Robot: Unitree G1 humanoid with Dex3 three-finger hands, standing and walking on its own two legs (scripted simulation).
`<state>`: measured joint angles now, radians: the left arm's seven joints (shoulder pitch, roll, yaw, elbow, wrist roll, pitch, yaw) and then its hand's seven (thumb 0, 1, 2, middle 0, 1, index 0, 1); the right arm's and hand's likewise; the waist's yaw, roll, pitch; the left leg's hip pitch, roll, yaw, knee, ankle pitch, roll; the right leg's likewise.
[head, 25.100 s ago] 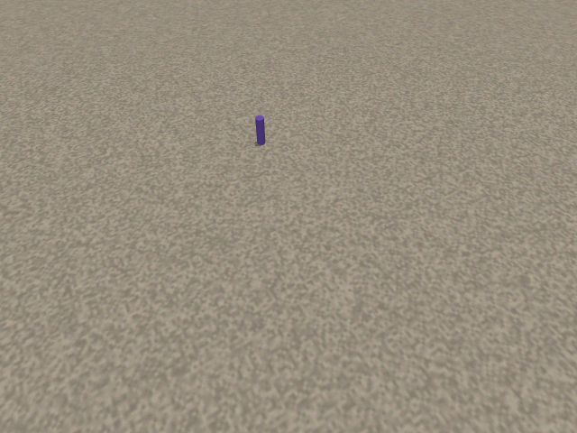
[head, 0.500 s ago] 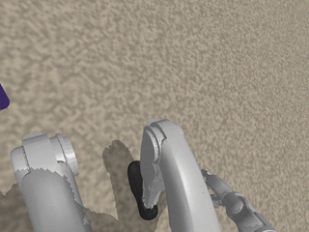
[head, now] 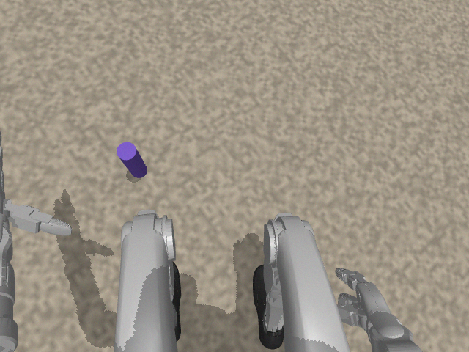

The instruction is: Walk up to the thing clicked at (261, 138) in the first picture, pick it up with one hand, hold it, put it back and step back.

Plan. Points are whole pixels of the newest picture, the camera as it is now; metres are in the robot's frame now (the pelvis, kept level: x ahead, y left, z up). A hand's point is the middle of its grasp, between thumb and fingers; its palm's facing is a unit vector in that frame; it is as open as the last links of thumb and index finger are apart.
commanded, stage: home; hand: left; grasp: from the side
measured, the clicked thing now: (133, 161) +0.48 +0.26 -0.34
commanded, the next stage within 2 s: none
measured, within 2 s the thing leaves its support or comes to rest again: neither
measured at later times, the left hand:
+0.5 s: hand out of the picture +0.27 +0.26 +0.13, palm faces +0.23 -0.90 -0.37, open 17.7 cm
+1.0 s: hand out of the picture +0.23 +0.22 +0.25, palm faces +0.25 -0.92 -0.29, open 17.7 cm
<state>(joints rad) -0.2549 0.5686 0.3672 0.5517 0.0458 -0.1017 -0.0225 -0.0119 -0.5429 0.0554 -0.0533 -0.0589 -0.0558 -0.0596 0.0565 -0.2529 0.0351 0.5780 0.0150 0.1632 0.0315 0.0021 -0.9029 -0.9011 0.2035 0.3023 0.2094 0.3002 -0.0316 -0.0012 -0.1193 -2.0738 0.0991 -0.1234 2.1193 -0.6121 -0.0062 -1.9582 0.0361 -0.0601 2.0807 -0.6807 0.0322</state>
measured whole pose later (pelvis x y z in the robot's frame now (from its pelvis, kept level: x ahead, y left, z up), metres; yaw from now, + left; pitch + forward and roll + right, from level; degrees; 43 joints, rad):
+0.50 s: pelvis +0.07 +0.00 +0.22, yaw +7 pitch +21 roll -3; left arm 0.17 0.30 0.13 0.28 0.00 0.17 0.15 -0.01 -0.59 0.02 -0.05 -0.05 -0.05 -0.05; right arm 0.19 -0.24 0.00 0.52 0.04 0.02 -0.12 0.00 -0.90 -0.90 0.20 0.30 0.21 0.30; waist -0.05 0.01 -0.17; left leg -1.19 0.08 -0.05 1.36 -0.55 -0.03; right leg -1.09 0.00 -0.05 1.33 -0.61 0.01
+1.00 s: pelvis +0.09 +0.02 +0.30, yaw +8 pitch +8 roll -3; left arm 0.49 0.21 -0.01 -0.04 -0.01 0.29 0.15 -0.01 -0.59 0.02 -0.05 -0.05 -0.05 -0.05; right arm 0.26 -0.20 0.04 0.47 0.01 -0.09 -0.18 0.01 -0.90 -0.90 0.20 0.30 0.21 0.30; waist -0.02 0.04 -0.13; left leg -0.68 0.06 -0.02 0.99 -0.46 -0.01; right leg -0.57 -0.02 -0.05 0.92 -0.49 0.03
